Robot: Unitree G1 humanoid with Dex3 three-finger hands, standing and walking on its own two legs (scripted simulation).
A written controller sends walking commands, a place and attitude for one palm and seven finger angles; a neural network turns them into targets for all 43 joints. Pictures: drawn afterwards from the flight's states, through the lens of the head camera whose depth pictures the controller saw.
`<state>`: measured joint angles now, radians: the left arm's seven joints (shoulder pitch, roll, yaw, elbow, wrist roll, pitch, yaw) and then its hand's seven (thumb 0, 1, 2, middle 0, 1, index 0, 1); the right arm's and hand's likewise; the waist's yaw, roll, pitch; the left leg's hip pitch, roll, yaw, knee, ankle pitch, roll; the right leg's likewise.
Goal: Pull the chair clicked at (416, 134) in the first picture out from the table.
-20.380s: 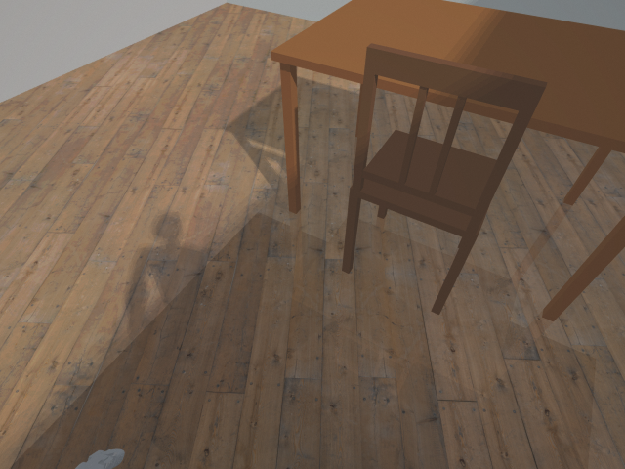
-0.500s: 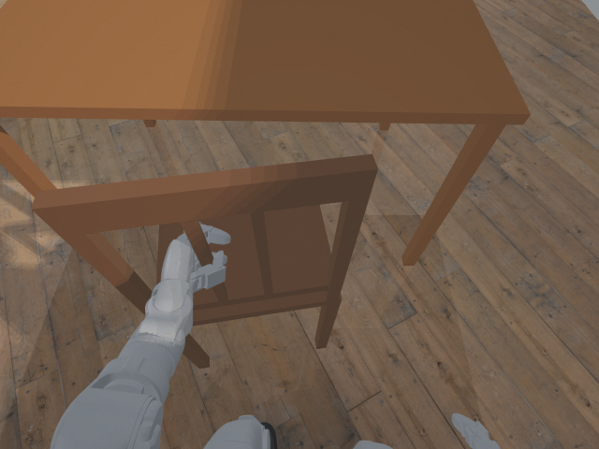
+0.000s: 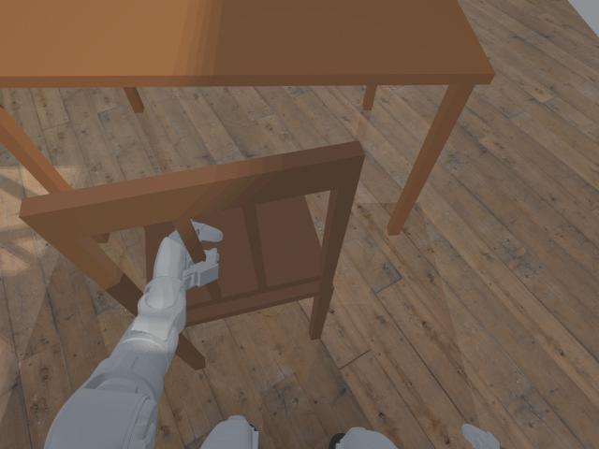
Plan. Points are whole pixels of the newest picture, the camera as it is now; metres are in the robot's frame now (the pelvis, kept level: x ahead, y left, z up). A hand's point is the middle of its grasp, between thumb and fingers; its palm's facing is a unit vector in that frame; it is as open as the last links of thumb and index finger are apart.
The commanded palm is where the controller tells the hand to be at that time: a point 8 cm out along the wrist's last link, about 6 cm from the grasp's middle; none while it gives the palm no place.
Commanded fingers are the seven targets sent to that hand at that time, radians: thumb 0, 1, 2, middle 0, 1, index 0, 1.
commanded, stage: step backward, pulling the chair out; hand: left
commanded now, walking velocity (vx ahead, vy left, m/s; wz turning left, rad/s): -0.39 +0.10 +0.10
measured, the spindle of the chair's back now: (201, 261) +0.39 +0.17 -0.08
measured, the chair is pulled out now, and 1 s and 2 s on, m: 0.25 0.53 0.61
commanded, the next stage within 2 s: stop walking, hand still on the chair in 0.78 s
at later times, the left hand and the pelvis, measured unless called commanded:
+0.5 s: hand (196, 360) +0.23 +0.15 -0.06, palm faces +0.08 -0.98 -0.18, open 5.1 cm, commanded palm +0.22 +0.20 -0.06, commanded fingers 0.00 0.90 0.90 -0.50 -1.45 -0.50 -1.45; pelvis -0.14 -0.01 +0.00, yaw +0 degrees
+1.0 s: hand out of the picture +0.08 +0.15 -0.05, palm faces +0.03 -0.99 -0.17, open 5.1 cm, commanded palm +0.06 +0.20 -0.04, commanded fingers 0.00 0.90 0.90 -0.50 -1.45 -0.50 -1.45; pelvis -0.25 +0.00 +0.00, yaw +2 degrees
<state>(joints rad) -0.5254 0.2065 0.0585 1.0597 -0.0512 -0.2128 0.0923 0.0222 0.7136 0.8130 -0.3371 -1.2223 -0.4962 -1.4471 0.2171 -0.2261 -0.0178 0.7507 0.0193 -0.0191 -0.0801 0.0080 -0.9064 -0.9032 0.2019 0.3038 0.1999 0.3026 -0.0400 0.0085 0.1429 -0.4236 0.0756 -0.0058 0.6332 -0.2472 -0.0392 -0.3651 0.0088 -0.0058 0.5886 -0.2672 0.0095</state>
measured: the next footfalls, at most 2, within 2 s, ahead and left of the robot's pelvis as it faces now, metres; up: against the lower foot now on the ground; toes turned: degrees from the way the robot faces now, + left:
left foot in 0.20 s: +0.00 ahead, +0.14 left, +0.00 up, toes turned +2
right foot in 0.46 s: -0.07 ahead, -0.13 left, +0.00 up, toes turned +0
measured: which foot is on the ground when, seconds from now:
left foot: down 0.00-0.02, up 0.04-0.18, down 0.20-0.52, up 0.54-0.76, down 0.78-1.00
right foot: down 0.00-0.24, up 0.26-0.44, down 0.46-0.80, up 0.82-0.96, down 0.98-1.00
